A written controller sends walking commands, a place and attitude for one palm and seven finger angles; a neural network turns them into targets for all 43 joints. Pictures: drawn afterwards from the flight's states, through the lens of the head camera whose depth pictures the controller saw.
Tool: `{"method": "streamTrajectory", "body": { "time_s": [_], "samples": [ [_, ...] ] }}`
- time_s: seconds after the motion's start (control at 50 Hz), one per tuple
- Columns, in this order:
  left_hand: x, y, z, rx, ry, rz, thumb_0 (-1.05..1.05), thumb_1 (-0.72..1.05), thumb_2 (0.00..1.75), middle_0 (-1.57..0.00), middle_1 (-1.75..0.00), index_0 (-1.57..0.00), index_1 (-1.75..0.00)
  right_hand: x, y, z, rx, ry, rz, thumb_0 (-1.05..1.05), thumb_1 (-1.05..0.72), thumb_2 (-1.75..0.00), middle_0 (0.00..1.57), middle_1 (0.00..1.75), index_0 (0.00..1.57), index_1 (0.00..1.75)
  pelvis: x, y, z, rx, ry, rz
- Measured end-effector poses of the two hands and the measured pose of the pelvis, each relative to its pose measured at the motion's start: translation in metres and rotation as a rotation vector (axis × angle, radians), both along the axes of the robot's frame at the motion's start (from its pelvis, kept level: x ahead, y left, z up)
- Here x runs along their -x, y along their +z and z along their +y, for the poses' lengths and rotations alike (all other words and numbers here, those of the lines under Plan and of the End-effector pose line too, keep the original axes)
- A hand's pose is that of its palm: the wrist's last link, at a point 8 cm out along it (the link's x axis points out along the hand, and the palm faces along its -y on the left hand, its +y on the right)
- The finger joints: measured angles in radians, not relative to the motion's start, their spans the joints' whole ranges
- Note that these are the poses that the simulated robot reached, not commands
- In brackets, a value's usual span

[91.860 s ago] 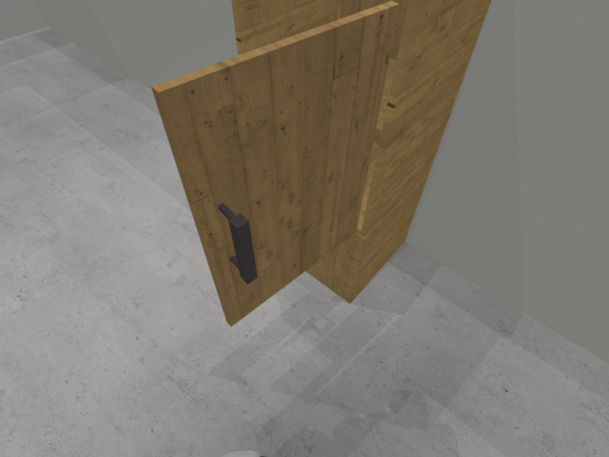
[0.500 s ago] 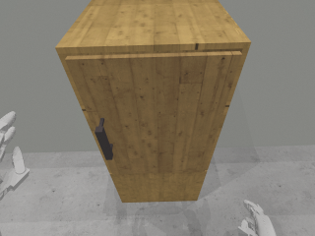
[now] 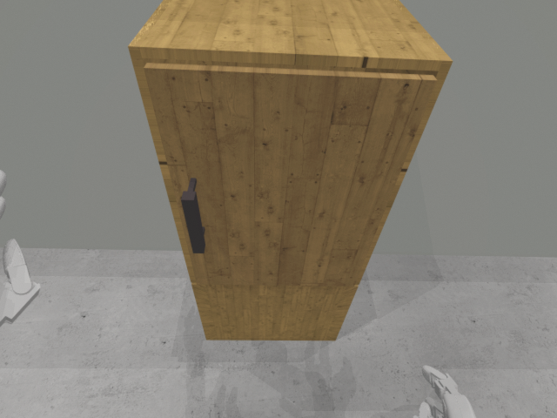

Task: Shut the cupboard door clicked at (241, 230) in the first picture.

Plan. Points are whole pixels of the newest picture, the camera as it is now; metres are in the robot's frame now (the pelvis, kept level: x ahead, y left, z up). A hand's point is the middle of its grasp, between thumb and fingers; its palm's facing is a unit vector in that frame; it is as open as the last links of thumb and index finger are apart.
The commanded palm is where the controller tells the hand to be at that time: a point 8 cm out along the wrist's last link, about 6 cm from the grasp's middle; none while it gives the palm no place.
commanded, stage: step back with the hand held close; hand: left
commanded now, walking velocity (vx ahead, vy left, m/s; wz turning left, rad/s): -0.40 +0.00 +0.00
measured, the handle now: (196, 216) +0.49 +0.19 -0.03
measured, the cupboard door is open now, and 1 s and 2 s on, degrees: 0 0 0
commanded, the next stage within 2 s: stop stepping back and stand still in 0.98 s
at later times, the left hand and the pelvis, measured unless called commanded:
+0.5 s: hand (13, 304) +0.18 +0.27 +0.18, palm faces +0.46 -0.78 -0.44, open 7.4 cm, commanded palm +0.11 +0.30 +0.19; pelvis -0.02 +0.00 -0.01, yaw +1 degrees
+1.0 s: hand out of the picture +0.10 +0.29 +0.18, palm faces +0.45 -0.78 -0.43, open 7.4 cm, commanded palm +0.04 +0.31 +0.19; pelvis -0.10 +0.01 +0.01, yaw +2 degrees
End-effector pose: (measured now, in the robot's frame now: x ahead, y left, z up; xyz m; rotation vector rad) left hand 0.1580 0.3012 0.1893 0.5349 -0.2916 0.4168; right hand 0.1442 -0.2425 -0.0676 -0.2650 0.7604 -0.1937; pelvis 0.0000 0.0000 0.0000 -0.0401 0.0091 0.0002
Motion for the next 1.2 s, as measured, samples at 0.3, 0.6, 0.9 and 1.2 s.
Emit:
{"method": "streamTrajectory", "body": {
  "time_s": [0.3,0.6,0.9,1.2],
  "samples": [
    [0.009,0.001,0.003,-0.035,-0.043,-0.044,0.02,0.88,0.90,-0.21,-0.30,-0.21,-0.31,0.019,-0.003,0.001,0.021,-0.016,0.014,0.02,-0.90,-0.90,0.20,0.30,0.20,0.30,0.015,-0.006,0.005,0.012,-0.005,0.011],
    [0.033,0.004,-0.011,-0.031,-0.071,-0.076,0.02,0.88,0.90,-0.21,-0.30,-0.21,-0.31,0.021,0.001,0.005,0.009,0.044,-0.009,0.02,-0.90,-0.90,0.21,0.30,0.21,0.30,0.039,-0.005,-0.011,0.020,0.008,0.027],
    [0.080,0.000,0.018,-0.022,-0.018,-0.043,0.02,0.88,0.90,-0.21,-0.30,-0.22,-0.31,0.063,0.012,0.001,0.061,-0.002,0.042,0.02,-0.90,-0.90,0.20,0.30,0.20,0.30,0.077,0.002,0.005,-0.003,0.049,0.035],
    [0.134,0.002,-0.019,-0.020,-0.149,-0.006,0.02,0.89,0.90,-0.21,-0.30,-0.21,-0.31,0.133,0.006,0.025,-0.055,0.075,-0.041,0.01,-0.90,-0.90,0.21,0.30,0.21,0.30,0.161,0.001,-0.009,0.013,-0.040,0.080]
  ]
}}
